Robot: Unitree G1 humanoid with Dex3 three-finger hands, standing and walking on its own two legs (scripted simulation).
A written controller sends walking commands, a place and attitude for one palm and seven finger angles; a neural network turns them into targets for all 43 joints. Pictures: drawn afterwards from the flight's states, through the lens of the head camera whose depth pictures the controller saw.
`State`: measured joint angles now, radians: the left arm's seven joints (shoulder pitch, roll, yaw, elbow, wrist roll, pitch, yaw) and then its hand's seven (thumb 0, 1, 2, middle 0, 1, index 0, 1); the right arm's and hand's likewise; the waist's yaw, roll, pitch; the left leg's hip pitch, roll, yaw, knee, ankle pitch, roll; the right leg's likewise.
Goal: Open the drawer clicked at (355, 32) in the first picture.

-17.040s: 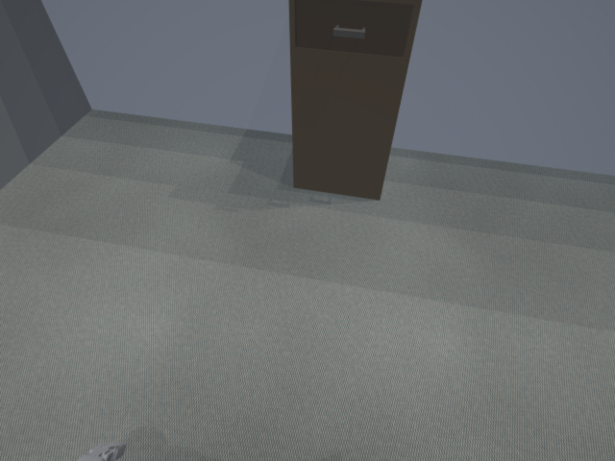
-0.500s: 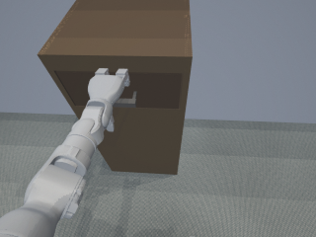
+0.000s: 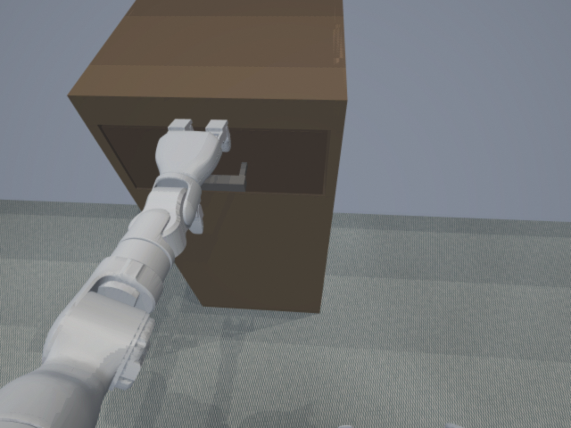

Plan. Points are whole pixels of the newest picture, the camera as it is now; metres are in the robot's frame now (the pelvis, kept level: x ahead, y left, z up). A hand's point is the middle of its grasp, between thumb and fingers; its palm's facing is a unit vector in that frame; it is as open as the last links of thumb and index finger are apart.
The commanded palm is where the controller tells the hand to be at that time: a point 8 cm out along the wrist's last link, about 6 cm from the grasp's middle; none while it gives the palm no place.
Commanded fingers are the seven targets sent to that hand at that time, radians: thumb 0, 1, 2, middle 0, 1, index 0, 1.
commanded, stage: re-aim the fingers above the handle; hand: left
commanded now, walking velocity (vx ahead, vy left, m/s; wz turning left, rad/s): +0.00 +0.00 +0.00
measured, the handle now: (218, 174) +0.53 +0.12 +0.01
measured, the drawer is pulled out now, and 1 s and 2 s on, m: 0.00 0.00 0.00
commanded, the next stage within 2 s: lower the fingers behind the handle in 0.56 s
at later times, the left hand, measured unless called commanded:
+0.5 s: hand (198, 175) +0.48 +0.13 +0.07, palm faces +0.00 -0.01 -1.00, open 13.8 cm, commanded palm +0.45 +0.13 +0.12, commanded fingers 0.00 -0.50 0.30 -0.30 -1.20 -0.30 -1.20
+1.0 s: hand (197, 194) +0.46 +0.14 +0.04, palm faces -0.02 -0.04 -1.00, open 13.8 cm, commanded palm +0.44 +0.14 +0.10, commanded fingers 0.00 -0.50 0.30 -0.30 -1.20 -0.30 -1.20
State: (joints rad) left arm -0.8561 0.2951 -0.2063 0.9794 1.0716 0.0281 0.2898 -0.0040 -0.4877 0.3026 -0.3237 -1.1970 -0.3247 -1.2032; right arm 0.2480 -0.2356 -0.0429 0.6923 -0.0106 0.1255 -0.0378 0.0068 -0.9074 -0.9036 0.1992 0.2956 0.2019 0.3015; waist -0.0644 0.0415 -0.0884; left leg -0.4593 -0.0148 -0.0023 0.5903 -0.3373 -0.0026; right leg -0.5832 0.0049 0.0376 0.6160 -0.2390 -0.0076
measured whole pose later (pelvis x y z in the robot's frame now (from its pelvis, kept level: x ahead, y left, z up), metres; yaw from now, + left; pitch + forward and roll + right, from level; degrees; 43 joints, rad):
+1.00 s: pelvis +0.01 +0.00 +0.00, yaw +0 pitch +13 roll +1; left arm -0.77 0.29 -0.21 0.92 1.07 -0.04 0.29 -0.01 -0.49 0.30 -0.32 -1.20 -0.32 -1.20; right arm 0.28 -0.24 -0.06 0.69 -0.02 0.12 -0.02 0.01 -0.91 -0.90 0.20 0.30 0.20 0.30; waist -0.05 0.04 -0.11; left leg -0.50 -0.01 -0.01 0.64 -0.36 0.00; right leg -0.61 0.00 0.03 0.64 -0.26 0.00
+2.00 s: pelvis -0.02 +0.00 -0.03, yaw +0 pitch +19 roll +1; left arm -0.93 0.29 -0.20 1.11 1.10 0.06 0.40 0.00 -0.49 0.30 -0.27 -1.28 -0.32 -1.21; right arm 0.30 -0.24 -0.04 0.69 -0.02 0.08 -0.03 0.01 -0.91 -0.90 0.20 0.30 0.20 0.30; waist -0.11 0.03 -0.14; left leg -0.75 -0.01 0.00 0.83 -0.41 0.00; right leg -0.86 0.01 0.04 0.82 -0.29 -0.01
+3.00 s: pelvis +0.01 +0.01 +0.00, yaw +0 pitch +14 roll +0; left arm -0.76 0.29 -0.18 0.83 1.06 -0.01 0.35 0.00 -0.49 0.30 -0.36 -1.19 -0.36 -1.15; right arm 0.29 -0.24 -0.07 0.70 -0.02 0.11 -0.04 0.01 -0.91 -0.90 0.20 0.30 0.20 0.30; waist -0.07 0.07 -0.09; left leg -0.52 -0.01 0.00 0.65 -0.38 0.01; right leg -0.63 0.01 0.03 0.65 -0.27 0.00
